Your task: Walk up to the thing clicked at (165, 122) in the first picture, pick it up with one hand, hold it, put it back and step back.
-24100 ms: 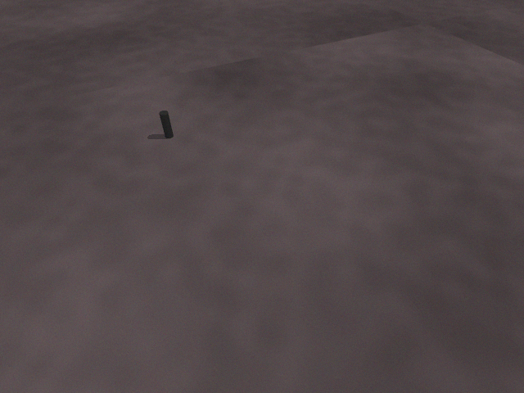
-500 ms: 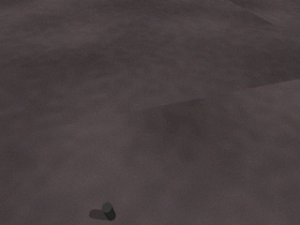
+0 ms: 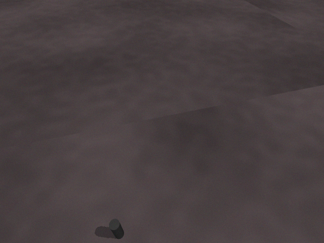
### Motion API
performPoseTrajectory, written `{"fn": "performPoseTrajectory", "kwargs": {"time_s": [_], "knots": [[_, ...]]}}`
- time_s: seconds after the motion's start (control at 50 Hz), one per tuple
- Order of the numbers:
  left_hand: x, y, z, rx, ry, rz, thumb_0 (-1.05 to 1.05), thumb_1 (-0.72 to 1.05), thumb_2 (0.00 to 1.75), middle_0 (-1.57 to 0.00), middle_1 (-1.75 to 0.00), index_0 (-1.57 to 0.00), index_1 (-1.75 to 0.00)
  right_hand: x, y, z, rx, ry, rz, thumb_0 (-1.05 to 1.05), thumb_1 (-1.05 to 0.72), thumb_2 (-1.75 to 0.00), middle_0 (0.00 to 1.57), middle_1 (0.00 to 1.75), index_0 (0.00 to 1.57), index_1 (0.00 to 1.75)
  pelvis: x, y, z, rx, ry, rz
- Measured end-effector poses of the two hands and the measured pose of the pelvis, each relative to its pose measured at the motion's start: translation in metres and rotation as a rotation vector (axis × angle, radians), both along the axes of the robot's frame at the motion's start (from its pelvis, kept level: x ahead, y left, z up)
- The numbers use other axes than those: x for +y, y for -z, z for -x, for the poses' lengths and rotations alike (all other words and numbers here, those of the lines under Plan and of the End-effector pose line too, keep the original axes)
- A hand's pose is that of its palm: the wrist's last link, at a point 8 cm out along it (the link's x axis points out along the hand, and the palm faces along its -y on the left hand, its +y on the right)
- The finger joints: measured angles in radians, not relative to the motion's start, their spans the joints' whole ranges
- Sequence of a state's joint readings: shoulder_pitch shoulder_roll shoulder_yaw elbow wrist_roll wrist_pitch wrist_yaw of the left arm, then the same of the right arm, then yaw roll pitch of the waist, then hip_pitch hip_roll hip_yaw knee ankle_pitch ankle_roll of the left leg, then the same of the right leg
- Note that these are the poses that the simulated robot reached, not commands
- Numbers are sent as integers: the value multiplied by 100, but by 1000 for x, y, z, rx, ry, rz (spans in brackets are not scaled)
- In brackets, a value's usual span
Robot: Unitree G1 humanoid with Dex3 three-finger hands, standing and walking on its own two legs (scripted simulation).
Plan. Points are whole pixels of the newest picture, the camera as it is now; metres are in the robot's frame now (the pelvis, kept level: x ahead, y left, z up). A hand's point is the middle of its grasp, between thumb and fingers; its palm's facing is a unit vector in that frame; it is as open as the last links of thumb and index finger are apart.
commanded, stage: stand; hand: left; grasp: from the side
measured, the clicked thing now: (117, 229) +0.37 +0.23 -0.69
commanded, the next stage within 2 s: go down in 0.30 s
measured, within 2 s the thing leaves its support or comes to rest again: neither
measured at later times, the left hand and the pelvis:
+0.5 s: hand out of the picture +0.09 +0.26 -0.16, palm faces +0.05 -0.94 -0.34, open 7.9 cm; pelvis +0.00 +0.00 -0.01, yaw +0 degrees
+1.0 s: hand out of the picture +0.15 +0.29 -0.21, palm faces +0.08 -0.95 -0.31, open 16.8 cm; pelvis -0.01 +0.01 -0.08, yaw -2 degrees
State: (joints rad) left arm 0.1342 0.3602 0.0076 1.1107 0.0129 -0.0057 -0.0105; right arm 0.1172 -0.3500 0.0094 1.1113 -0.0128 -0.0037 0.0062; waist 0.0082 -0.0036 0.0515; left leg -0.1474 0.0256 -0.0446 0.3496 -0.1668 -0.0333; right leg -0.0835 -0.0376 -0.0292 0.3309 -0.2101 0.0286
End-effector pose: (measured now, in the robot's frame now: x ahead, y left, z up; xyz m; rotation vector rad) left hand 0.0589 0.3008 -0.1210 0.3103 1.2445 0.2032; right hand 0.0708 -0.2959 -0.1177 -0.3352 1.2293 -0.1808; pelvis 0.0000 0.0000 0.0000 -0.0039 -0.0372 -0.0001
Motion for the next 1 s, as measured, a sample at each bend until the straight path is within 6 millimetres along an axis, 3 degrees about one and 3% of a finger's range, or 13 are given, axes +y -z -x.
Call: {"fn": "performPoseTrajectory", "kwargs": {"time_s": [0.42,0.48,0.62,0.68,0.82,1.0], "knots": [[3,0,1,17,-2,-2,1,90,90,-21,-30,-21,-29,4,1,-2,7,-1,-2,1,-91,-90,21,30,20,30,3,0,-3,3,4,-2],[0,0,-17,-64,-27,-1,1,86,86,-21,-26,-21,-25,9,1,-10,-75,9,-6,1,-92,-90,21,30,20,30,3,4,1,38,2,-1],[2,12,-82,-169,-20,17,1,56,55,-10,-12,-10,-11,30,9,-14,-167,29,-41,1,-96,-91,21,30,20,30,0,19,13,137,18,3],[9,15,-98,-194,-17,9,1,39,41,-7,-9,-8,-8,35,13,-10,-183,48,-50,1,-95,-91,21,30,20,30,0,26,12,167,28,4],[28,35,-95,-169,-49,8,0,-1,19,-6,-6,-6,-5,37,30,-13,-222,49,-50,1,-93,-90,21,30,20,30,6,50,10,242,36,13],[36,54,-80,-217,-27,27,0,-39,5,-8,-4,-8,-3,41,50,-44,-303,10,-21,1,-90,-89,21,30,20,30,11,81,11,311,35,24]]}}
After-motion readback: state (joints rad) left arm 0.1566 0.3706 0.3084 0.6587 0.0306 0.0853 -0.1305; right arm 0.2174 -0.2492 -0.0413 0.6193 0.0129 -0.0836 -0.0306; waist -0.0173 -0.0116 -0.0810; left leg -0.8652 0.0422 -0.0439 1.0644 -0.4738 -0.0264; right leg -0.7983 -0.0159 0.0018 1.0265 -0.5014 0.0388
